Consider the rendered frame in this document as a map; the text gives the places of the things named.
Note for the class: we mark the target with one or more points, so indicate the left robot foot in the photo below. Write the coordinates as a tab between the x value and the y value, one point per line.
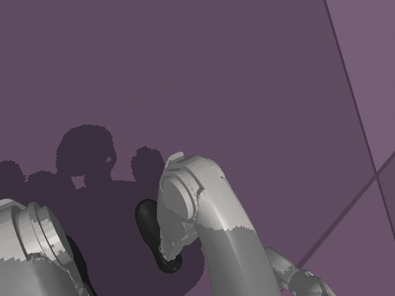
81	266

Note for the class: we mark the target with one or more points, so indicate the right robot hand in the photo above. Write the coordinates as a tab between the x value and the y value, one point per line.
283	268

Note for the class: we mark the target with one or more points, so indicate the right robot arm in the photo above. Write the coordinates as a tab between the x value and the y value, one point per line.
304	283

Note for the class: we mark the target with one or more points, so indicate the right robot foot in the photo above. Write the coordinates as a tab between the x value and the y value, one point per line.
146	219

